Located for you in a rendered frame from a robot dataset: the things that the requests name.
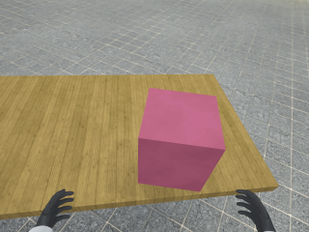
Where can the carton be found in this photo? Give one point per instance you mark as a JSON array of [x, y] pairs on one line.
[[180, 141]]

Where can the left robot hand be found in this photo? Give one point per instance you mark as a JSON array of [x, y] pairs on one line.
[[51, 210]]

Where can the table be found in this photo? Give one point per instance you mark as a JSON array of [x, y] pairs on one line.
[[80, 133]]

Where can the right robot hand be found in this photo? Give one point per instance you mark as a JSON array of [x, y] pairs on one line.
[[259, 214]]

